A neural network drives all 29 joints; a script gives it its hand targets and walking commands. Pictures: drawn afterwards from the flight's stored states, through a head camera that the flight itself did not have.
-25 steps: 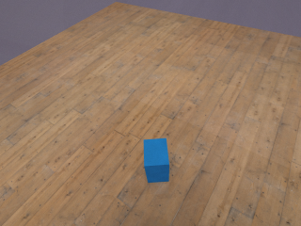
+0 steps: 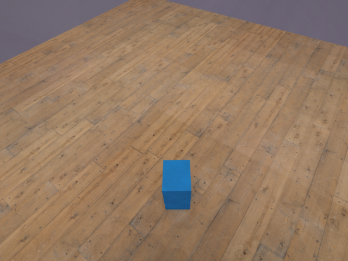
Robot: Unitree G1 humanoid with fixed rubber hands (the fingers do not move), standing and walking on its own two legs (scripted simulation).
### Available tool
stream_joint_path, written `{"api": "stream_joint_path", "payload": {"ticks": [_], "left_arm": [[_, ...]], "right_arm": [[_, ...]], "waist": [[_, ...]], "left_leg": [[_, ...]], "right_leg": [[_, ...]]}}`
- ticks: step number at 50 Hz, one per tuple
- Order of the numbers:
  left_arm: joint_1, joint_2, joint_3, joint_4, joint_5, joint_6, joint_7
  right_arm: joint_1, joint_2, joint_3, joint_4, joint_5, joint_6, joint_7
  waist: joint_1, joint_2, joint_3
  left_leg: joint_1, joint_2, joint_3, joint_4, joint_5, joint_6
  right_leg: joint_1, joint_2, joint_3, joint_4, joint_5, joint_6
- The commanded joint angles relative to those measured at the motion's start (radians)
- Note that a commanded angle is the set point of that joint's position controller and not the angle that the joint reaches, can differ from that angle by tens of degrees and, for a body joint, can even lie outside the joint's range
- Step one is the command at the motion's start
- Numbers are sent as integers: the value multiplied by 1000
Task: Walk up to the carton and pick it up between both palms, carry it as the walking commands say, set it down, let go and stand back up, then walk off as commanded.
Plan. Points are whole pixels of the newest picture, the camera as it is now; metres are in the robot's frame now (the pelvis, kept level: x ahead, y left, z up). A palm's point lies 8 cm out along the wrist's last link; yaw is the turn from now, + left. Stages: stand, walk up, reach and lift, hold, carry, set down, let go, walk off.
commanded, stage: walk up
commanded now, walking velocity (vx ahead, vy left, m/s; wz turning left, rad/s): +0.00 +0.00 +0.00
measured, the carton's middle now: (177, 185) +0.56 +0.03 -0.64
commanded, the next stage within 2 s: none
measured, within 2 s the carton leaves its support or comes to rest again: neither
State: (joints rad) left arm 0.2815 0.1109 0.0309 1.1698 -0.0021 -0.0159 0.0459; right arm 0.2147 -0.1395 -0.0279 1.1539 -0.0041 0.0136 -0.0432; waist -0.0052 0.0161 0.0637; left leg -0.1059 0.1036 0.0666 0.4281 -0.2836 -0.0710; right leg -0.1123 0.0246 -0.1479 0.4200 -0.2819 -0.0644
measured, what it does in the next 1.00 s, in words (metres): walks ahead: left foot, then right foot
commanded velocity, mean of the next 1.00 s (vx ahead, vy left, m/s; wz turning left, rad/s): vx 0.24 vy -0.05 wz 0.00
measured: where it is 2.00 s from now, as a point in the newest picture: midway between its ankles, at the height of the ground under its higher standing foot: outside the picture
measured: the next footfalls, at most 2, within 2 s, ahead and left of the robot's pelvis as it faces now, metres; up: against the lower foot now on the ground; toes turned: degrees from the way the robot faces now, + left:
left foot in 0.48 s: +0.12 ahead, +0.19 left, +0.00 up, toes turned +12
right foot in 0.98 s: +0.20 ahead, -0.08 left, +0.00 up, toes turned -10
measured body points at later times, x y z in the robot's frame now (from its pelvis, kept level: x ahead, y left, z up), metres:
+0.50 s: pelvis +0.03 +0.06 -0.01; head +0.05 +0.09 +0.44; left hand -0.06 +0.30 -0.17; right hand +0.07 -0.17 -0.15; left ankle +0.09 +0.18 -0.74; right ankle -0.03 -0.07 -0.74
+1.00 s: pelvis +0.14 +0.04 -0.01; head +0.18 +0.04 +0.44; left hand +0.26 +0.24 -0.16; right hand +0.05 -0.15 -0.17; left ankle +0.09 +0.18 -0.74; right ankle +0.16 -0.07 -0.74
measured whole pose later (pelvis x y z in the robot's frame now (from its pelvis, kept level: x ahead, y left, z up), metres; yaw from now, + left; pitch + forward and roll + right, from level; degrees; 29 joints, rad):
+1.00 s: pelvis +0.14 +0.04 -0.01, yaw -1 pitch +0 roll +0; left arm 0.09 0.12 0.05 1.05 0.03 -0.01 -0.01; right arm 0.39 -0.10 -0.05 1.16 -0.02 -0.03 -0.02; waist -0.07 0.01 0.08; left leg -0.17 0.14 0.19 0.57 -0.39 -0.04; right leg -0.29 -0.06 -0.14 0.54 -0.23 0.01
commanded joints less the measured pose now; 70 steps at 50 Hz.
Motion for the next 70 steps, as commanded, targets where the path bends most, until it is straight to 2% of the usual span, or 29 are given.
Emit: {"api": "stream_joint_path", "payload": {"ticks": [1,8,9,10,13,16,20,22,23,24,25,26,28,31,41,43,45,47,48,49,51,55,58,60,62,65,66,69,70], "left_arm": [[82,110,21,-23,5,-10,9],[126,164,31,-31,25,-11,10],[282,272,66,9,42,-3,2],[293,308,73,17,39,0,5],[186,225,45,-20,27,-35,2],[117,186,41,-42,30,-45,-7],[82,210,48,-38,34,-33,-19],[15,207,49,-64,37,-19,-30],[51,148,34,-82,39,-18,-28],[82,84,17,-86,33,-17,-30],[60,86,24,-114,33,-5,-33],[20,98,39,-119,28,3,-42],[49,107,50,-91,24,6,-45],[76,125,69,-63,27,34,-57],[-149,55,30,-168,29,34,-70],[-170,58,35,-171,23,19,-65],[-120,52,24,-152,28,14,-59],[-7,69,32,-120,29,-2,-51],[78,146,56,-100,28,-11,-44],[194,243,74,-70,32,-23,-30],[195,223,39,-65,38,-44,-23],[38,157,39,-91,13,-58,-3],[-56,129,17,-91,20,-44,-6],[-43,108,20,-72,20,-34,-8],[-64,130,18,-76,20,-17,-13],[38,44,2,-66,23,-2,-15],[68,59,2,-32,12,9,-10],[40,94,4,-22,11,-1,-15],[58,113,-1,-11,13,0,-17]], "right_arm": [[92,-54,-7,-10,0,0,-3],[86,-118,-17,-5,-14,-9,-1],[11,-142,-45,-50,-28,6,21],[-88,-145,-52,-91,-28,15,34],[-93,-81,-26,-83,-29,-19,53],[12,-64,-24,-85,-28,-27,64],[18,-48,-13,-91,-11,-26,61],[149,-71,-14,-43,-9,-35,51],[249,-147,-42,-25,-24,-45,39],[302,-241,-61,-25,-33,-53,26],[289,-277,-65,-60,-21,-45,22],[266,-245,-62,-56,-15,-41,22],[209,-169,-42,-73,-8,-53,19],[208,-172,-52,-87,5,-55,-5],[245,-138,-58,-41,-16,-72,-5],[286,-144,-54,-14,-18,-73,-3],[277,-177,-69,-12,-23,-64,5],[213,-158,-64,-42,-20,-54,16],[197,-116,-46,-59,-20,-54,20],[136,-64,-18,-109,-20,-64,24],[50,-74,-31,-121,-7,-48,28],[90,-45,-20,-100,-13,-38,39],[148,-15,-1,-48,-3,-8,19],[155,14,12,-40,-2,-8,14],[154,-35,2,-29,-14,-8,17],[106,-170,-39,-70,-1,-28,13],[76,-142,-17,-57,1,-22,11],[-9,-107,-4,-60,0,-26,4],[-16,-114,-11,-67,-2,-28,2]], "waist": [[-12,-24,5],[21,-47,9],[120,-104,25],[127,-157,55],[85,-68,179],[35,-122,101],[9,-143,122],[-64,-161,87],[-110,21,-17],[-117,380,-59],[-80,388,-30],[-52,257,51],[-20,113,92],[12,0,64],[-47,207,70],[-51,95,43],[-35,174,5],[35,64,-27],[90,-103,-104],[128,-356,-174],[107,-72,-89],[41,-135,-4],[-21,-142,-16],[-13,-244,-67],[-42,-151,-94],[-1,241,-101],[2,282,-71],[20,98,-60],[14,145,-89]], "left_leg": [[-50,4,18,-19,186,54],[-102,2,54,71,109,58],[-394,-69,66,309,-212,38],[-528,-19,-10,480,-179,34],[-583,29,-53,546,-43,56],[-405,33,-7,389,-29,37],[-225,4,56,164,-51,40],[16,-34,116,83,-9,51],[171,22,-32,45,-123,89],[141,285,-384,-267,-429,136],[58,379,-570,-421,-643,162],[-48,355,-577,-435,-638,143],[-64,319,-375,-329,-214,151],[-93,330,-274,-245,143,153],[-59,253,-102,-230,218,203],[-14,282,-122,-164,452,229],[-12,279,-93,-115,408,229],[-163,211,-23,-11,241,184],[-317,127,39,175,131,137],[-499,-38,107,448,-264,79],[-580,0,-19,625,-280,56],[-451,35,-64,533,-124,75],[-247,-14,-19,340,-93,69],[-203,-22,-6,239,-46,73],[-81,-35,38,100,134,80],[2,174,-194,-27,679,162],[-13,164,-174,-54,637,183],[-49,71,-110,-31,531,157],[-9,41,-63,-21,483,146]], "right_leg": [[-7,-179,155,-115,420,20],[2,-225,182,-104,294,18],[113,-435,535,-335,-389,-76],[87,-528,688,-428,-611,-130],[27,-494,537,-398,-372,-144],[-39,-401,316,-339,-259,-70],[-125,-360,210,-262,-174,-66],[-253,-257,92,-138,-240,-29],[-351,-152,35,68,-284,8],[-390,-44,-39,415,-306,53],[-423,-31,70,610,-322,62],[-386,-61,127,665,-277,50],[-405,-127,132,714,-126,42],[-390,-150,170,763,-43,83],[-349,-143,86,377,-45,112],[-325,-106,52,263,-94,105],[-238,-88,0,160,-83,98],[9,-90,-31,-36,64,79],[203,-215,107,-77,128,25],[362,-422,351,-132,350,-52],[265,-514,433,-168,476,-123],[135,-396,247,-145,560,-114],[48,-313,112,-41,958,-67],[62,-292,99,-33,868,-73],[-3,-238,65,24,648,-54],[-106,-81,49,116,-38,32],[-45,-65,69,99,-40,50],[23,-120,91,-12,220,57],[36,-144,92,-22,253,59]]}}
